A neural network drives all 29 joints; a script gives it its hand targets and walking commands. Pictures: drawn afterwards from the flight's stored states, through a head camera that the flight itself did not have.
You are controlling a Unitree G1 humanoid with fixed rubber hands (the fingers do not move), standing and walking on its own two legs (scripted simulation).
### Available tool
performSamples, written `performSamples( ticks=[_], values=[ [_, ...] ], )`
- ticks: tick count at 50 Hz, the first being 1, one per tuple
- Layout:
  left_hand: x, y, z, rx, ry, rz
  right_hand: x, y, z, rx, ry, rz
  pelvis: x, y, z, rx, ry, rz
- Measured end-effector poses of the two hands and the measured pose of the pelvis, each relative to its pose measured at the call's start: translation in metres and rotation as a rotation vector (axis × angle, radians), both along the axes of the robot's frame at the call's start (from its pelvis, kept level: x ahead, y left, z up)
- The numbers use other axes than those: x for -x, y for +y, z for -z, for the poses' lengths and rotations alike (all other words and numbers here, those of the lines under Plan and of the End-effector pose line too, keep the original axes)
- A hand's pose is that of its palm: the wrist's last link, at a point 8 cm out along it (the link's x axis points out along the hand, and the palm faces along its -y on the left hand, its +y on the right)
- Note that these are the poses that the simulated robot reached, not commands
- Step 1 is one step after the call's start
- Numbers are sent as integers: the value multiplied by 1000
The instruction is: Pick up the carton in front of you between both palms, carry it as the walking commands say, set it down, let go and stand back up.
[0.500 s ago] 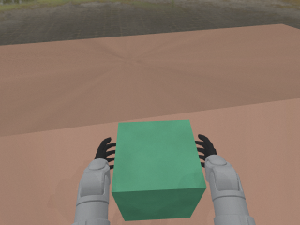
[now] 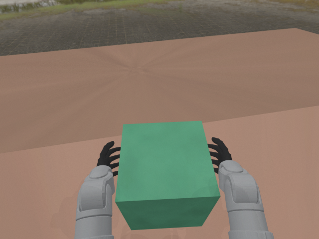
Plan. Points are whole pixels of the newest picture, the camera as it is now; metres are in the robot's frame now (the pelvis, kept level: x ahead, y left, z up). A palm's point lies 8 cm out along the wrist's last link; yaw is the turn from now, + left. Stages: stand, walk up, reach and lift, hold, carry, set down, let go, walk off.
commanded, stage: carry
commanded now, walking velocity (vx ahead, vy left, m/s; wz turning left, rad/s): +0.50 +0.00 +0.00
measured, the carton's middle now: (164, 178) +0.30 +0.01 +0.00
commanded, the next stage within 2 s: none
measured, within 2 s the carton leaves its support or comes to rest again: neither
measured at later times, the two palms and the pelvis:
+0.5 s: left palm (123, 113) +0.47 +0.13 +0.10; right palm (219, 113) +0.46 -0.17 +0.10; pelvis +0.22 -0.01 +0.00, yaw -1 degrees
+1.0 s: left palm (132, 68) +0.78 +0.13 +0.10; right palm (201, 65) +0.78 -0.17 +0.10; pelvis +0.54 -0.03 +0.00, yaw +1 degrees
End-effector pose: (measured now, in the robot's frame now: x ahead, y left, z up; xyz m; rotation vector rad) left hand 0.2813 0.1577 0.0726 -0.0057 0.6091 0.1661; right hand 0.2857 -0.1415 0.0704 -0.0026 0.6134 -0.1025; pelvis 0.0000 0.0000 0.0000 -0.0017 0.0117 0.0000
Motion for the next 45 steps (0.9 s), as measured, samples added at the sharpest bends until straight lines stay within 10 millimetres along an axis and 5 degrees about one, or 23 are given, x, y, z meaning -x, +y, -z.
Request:
performSamples(
  ticks=[6, 14, 21, 31, 39, 45],
  values=[
    [-32, -15, -15, 23, -2, -10, -30, -15, -15, -22, 0, 26, -39, -11, 1, -1, 54, -43],
    [-75, 5, -17, 56, 11, -56, -82, 6, -21, -31, 15, 10, -107, 2, 4, -40, 81, -8],
    [-139, -10, -24, 54, 86, 0, -125, -9, -22, -54, 88, 81, -177, 1, -8, 2, 95, 11],
    [-270, -49, -15, 38, 22, 1, -261, -49, -13, -77, 25, 80, -304, -38, 19, 17, 55, -19],
    [-339, -44, -17, 45, 116, -91, -356, -43, -17, -61, 123, -6, -387, -53, -8, -16, 77, -39],
    [-418, -38, -36, 42, 47, -83, -430, -38, -32, -66, 52, -2, -463, -45, -14, -23, 81, -31]
  ],
)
